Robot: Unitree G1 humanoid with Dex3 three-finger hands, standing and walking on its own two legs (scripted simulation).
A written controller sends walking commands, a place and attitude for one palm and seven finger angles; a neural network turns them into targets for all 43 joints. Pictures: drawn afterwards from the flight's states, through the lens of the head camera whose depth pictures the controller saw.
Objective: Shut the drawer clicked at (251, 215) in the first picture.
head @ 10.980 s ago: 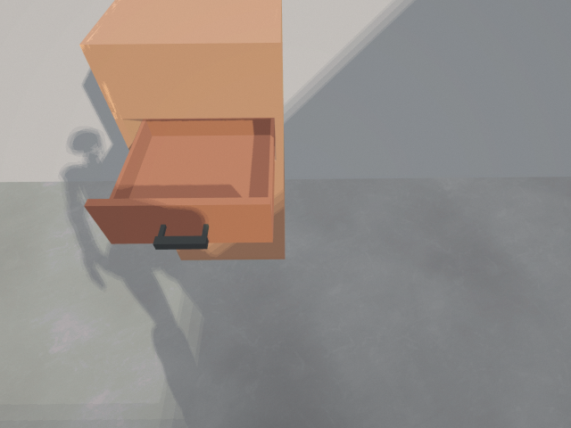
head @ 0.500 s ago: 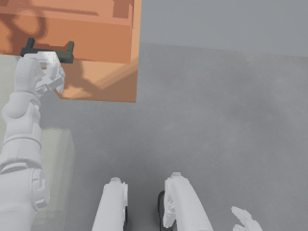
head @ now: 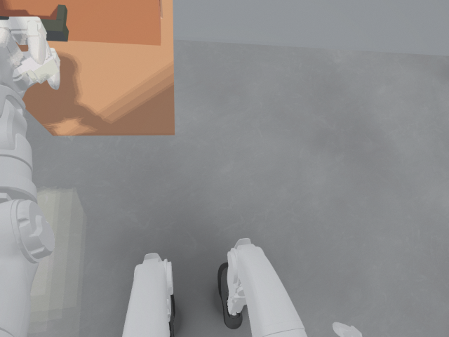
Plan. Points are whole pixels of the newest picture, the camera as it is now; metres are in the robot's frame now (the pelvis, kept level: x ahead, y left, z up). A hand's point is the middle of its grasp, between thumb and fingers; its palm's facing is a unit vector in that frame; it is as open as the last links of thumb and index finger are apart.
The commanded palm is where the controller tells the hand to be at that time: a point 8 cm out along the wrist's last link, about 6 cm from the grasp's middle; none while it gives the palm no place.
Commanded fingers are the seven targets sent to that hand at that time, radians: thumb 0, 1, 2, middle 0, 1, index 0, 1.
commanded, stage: push the drawer shut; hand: left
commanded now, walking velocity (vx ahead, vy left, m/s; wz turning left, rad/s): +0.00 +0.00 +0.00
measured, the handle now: (26, 18) +0.62 +0.26 +0.04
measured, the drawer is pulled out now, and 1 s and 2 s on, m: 0.07 0.00 0.00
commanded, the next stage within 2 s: pull the fist back off the drawer in 0.88 s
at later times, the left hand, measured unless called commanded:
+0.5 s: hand (52, 34) +0.59 +0.22 +0.04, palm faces +0.00 -1.00 -0.05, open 3.4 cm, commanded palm +0.60 +0.22 +0.04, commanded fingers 0.00 0.90 0.90 -1.40 -1.60 -1.40 -1.60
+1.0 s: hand (47, 18) +0.62 +0.23 +0.04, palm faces -0.01 -1.00 -0.08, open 3.4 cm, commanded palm +0.66 +0.20 +0.04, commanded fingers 0.00 0.90 0.90 -1.40 -1.60 -1.40 -1.60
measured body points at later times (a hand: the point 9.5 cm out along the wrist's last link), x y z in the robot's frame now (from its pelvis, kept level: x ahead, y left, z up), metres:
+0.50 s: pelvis +0.00 +0.00 -0.01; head +0.22 +0.06 +0.38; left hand +0.58 +0.28 +0.05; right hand +0.01 -0.26 -0.10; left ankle +0.03 +0.10 -0.56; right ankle +0.08 -0.12 -0.56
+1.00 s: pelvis -0.01 +0.00 -0.02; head +0.23 +0.07 +0.35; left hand +0.61 +0.29 +0.05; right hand -0.04 -0.25 -0.10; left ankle +0.03 +0.10 -0.56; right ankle +0.08 -0.12 -0.56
